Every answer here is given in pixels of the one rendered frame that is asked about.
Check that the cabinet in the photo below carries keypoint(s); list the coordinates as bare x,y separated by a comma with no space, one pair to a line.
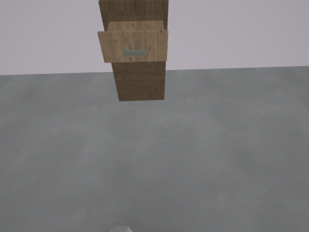
137,81

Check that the drawer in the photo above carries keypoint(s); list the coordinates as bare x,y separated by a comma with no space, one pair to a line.
134,35

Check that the handle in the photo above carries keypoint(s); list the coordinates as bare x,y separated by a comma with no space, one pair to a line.
134,52

